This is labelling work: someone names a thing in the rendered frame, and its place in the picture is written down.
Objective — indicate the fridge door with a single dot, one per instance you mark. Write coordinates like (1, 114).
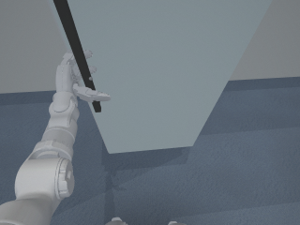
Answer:
(164, 64)

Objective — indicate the handle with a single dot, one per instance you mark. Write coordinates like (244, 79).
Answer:
(66, 19)

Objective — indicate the left robot hand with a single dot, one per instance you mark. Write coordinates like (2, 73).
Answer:
(67, 79)

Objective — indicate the left robot upper arm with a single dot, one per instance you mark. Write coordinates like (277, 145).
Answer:
(42, 184)

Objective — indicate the robot left forearm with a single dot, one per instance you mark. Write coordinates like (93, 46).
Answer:
(60, 134)

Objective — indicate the left robot shin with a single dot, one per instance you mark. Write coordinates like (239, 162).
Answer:
(116, 218)

